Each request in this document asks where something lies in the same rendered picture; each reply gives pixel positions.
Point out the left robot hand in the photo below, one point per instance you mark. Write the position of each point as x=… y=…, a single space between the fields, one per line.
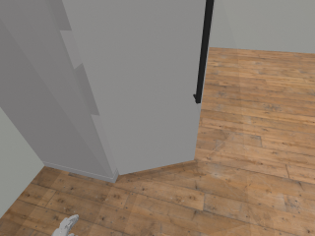
x=65 y=226

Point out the handle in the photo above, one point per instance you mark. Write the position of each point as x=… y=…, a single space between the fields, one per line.
x=204 y=49

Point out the fridge door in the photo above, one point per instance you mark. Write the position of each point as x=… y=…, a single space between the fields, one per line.
x=142 y=61

